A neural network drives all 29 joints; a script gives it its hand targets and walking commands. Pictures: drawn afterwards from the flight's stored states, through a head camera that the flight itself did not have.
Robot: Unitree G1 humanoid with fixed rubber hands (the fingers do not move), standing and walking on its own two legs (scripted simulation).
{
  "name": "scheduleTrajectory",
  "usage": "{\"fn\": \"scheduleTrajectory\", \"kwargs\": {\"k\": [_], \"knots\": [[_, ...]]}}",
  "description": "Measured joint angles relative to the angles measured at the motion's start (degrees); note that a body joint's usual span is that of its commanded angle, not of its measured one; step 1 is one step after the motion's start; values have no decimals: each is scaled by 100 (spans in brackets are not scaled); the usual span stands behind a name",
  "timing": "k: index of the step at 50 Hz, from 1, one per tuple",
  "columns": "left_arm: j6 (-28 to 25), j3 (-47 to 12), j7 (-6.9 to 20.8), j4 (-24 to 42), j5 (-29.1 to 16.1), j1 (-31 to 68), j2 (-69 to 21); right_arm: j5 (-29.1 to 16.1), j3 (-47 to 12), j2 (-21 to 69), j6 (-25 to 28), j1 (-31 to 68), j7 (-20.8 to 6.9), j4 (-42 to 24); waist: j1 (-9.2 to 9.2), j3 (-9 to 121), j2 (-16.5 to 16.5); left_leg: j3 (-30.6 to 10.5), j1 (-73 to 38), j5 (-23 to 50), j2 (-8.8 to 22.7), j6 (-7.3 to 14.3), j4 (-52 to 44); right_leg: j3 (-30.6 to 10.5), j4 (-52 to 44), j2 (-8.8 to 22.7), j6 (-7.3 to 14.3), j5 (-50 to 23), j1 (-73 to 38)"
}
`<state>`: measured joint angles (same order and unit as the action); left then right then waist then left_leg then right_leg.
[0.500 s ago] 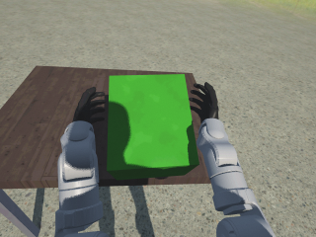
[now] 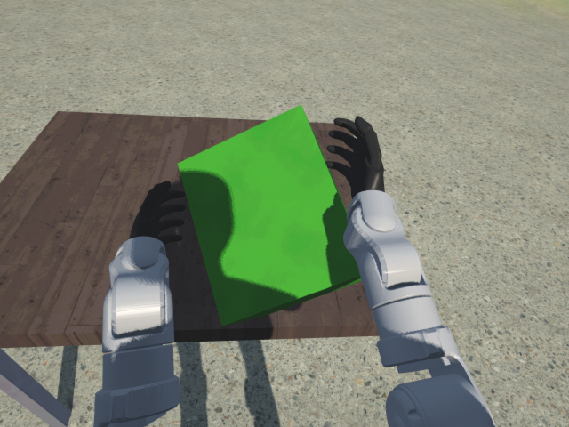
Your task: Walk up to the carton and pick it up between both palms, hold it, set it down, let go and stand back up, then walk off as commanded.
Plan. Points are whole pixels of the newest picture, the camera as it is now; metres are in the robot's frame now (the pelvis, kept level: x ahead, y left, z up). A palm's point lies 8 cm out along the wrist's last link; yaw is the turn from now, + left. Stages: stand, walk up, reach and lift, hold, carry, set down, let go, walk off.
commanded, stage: hold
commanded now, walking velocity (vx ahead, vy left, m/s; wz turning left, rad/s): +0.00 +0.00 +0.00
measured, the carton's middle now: (280, 222) +0.42 -0.01 +0.08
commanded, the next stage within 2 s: none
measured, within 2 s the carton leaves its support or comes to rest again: neither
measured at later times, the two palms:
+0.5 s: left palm (140, 197) +0.34 +0.16 +0.21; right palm (380, 214) +0.35 -0.13 +0.17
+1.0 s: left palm (139, 230) +0.32 +0.17 +0.17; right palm (376, 211) +0.35 -0.12 +0.18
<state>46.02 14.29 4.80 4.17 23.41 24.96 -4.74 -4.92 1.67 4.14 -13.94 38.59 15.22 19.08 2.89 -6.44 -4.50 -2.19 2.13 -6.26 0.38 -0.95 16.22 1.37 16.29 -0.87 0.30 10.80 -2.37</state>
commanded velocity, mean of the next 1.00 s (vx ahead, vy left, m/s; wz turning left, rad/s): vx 0.00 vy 0.00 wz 0.00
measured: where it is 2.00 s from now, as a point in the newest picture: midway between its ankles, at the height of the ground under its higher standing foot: outside the picture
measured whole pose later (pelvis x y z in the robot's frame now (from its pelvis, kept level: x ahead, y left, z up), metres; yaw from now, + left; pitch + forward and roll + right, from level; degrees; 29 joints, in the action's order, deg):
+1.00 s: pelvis -0.02 +0.00 +0.00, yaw +0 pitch -9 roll +0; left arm 45.8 15.1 5.3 6.2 23.4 28.6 -5.5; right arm -4.9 5.2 4.1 -13.4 36.1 14.8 22.8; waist 2.9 -6.6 -4.3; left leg -2.2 2.1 -5.1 0.4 -0.8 16.2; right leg 1.4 16.3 -0.9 0.3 9.6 -2.4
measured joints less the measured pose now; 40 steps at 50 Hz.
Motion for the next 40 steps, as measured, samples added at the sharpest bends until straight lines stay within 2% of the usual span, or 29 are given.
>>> {"fn": "scheduleTrajectory", "kwargs": {"k": [6,12,16,24,34,40], "knots": [[18,-63,-27,690,-4,-316,-48,0,-169,-2,52,-268,-22,-298,2,1,16,0,0,7,1,-16,0,0,0,0,0,-11,1],[-9,-49,129,690,-5,70,-103,0,260,-3,40,-418,-20,266,2,1,18,0,0,76,1,-16,0,0,0,0,0,-80,1],[-68,-15,149,549,-5,505,-148,-1,416,-1,-16,-504,-22,606,3,-5,18,0,0,118,1,-16,0,0,0,0,0,-120,1],[-175,235,123,-86,-3,1159,-52,0,634,-3,-84,-128,-44,772,2,-8,17,0,0,135,-1,11,0,0,0,0,0,-133,1],[48,295,229,-103,-4,638,-23,0,523,0,-119,154,-53,585,2,-14,17,0,-1,70,-1,11,0,0,0,0,0,-68,0],[6,94,75,98,-2,161,-69,1,217,-1,-103,-100,-45,176,2,-16,17,1,-1,61,-1,11,0,0,0,0,0,-60,-1]]}}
